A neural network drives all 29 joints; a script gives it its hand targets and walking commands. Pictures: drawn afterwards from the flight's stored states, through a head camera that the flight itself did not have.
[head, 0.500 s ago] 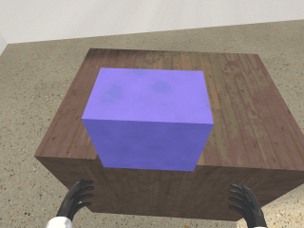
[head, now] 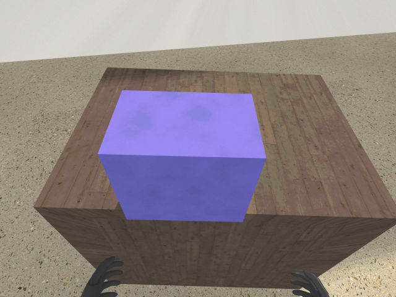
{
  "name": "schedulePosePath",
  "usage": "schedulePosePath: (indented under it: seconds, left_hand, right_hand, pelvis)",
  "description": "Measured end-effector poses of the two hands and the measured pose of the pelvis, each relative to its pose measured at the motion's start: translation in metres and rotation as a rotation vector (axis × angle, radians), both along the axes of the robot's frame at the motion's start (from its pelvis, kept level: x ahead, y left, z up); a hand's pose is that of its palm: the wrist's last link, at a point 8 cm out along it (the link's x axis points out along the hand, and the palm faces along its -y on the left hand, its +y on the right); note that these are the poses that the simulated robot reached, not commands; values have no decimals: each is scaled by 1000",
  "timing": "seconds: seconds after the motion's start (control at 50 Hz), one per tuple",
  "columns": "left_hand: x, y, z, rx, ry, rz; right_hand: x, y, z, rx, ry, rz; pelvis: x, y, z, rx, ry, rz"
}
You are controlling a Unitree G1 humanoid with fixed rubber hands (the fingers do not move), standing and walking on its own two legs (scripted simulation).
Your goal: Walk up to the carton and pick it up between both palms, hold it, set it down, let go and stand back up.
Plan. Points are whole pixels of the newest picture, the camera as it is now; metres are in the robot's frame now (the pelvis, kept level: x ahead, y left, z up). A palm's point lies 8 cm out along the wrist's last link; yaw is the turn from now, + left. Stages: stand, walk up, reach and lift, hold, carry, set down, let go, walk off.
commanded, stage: set down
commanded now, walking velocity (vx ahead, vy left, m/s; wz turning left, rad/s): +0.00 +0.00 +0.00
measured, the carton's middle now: (186, 159) +0.39 +0.07 +0.07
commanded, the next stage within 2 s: let go in 0.28 s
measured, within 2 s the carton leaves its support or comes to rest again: neither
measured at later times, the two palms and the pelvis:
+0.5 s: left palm out of the picture +0.14 +0.23 -0.09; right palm out of the picture +0.12 -0.22 -0.09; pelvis -0.01 +0.00 +0.00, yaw -1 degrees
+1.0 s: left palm out of the picture +0.11 +0.24 -0.11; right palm out of the picture +0.09 -0.23 -0.13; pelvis +0.00 +0.01 -0.01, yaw -1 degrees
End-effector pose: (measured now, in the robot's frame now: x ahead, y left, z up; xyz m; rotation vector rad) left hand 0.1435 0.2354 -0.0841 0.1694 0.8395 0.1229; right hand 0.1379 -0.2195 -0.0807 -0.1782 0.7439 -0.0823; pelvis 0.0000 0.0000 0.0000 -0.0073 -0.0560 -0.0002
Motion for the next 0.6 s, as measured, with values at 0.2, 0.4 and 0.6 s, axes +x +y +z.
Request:
schedulePosePath:
  seconds: [0.2,0.4,0.6]
  left_hand:
    - [1,-9,-4,-4,24,-16]
    - [-4,-8,-7,0,45,-16]
    - [3,-6,-6,1,30,-16]
  right_hand:
    - [-4,-2,-2,-3,18,6]
    - [-13,-3,-8,-3,44,2]
    - [-11,-6,-7,-6,39,-3]
  pelvis:
    - [-7,0,0,1,-11,-10]
    - [-9,2,-1,2,-5,-13]
    - [-7,4,-1,2,3,-15]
